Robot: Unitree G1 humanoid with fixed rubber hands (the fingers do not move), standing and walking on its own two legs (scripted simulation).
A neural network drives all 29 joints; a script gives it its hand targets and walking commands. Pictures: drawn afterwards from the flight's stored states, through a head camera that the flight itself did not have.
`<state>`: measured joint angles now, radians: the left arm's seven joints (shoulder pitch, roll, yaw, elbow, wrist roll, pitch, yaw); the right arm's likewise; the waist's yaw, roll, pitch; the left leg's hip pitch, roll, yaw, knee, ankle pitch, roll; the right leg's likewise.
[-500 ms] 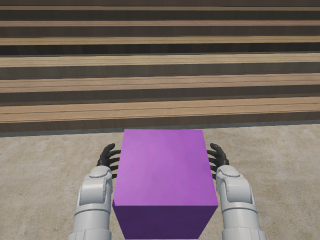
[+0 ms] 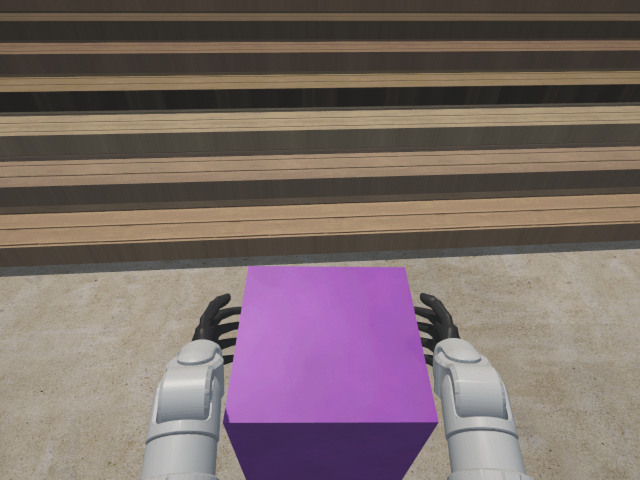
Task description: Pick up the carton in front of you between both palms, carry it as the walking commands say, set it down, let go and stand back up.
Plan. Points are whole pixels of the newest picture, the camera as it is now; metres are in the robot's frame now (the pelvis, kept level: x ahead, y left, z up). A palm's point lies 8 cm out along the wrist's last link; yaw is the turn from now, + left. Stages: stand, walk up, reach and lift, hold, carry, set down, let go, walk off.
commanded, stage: hold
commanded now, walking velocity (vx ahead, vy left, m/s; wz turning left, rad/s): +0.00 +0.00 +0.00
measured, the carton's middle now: (325, 380) +0.28 +0.00 -0.02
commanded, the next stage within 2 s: carry in 0.04 s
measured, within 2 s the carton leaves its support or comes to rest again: neither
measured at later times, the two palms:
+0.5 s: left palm (226, 270) +0.39 +0.14 +0.09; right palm (439, 269) +0.39 -0.16 +0.09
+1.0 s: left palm (270, 169) +0.69 +0.10 +0.07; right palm (418, 174) +0.68 -0.20 +0.07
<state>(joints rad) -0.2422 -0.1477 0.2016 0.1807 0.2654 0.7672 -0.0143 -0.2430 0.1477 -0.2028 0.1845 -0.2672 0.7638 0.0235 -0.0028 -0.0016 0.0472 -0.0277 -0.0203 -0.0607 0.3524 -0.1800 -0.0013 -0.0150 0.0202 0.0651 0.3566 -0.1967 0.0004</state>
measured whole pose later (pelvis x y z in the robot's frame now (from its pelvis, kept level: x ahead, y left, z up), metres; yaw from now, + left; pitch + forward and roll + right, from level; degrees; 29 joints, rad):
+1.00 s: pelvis +0.42 -0.04 -0.02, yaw -2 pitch +4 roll +0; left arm -0.16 -0.13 0.11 -0.35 0.10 1.21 0.09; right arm -0.16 0.13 -0.11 -0.34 -0.10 1.21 -0.08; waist -0.02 0.02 -0.10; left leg 0.07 0.08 0.20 0.36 -0.47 -0.05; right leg -0.50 -0.05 -0.23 0.47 -0.08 -0.04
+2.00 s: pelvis +1.08 -0.07 -0.03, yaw -1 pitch +4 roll +0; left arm -0.85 0.02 0.23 0.05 0.07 1.33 0.12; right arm -0.85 -0.04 -0.24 0.04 -0.04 1.34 -0.12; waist 0.02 0.01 -0.01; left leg -0.15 0.05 0.14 0.76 -0.50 0.02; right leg -0.53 -0.01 -0.17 0.57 -0.13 -0.09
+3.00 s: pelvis +1.67 -0.11 +0.19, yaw -2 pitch +6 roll -3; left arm -0.88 -0.02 0.22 0.05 0.06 1.32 0.17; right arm -0.91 -0.03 -0.37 0.06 -0.09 1.35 -0.09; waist 0.17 -0.03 0.05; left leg -0.62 -0.06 -0.07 1.41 -0.59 0.03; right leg -0.40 0.09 -0.16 0.68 -0.39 -0.11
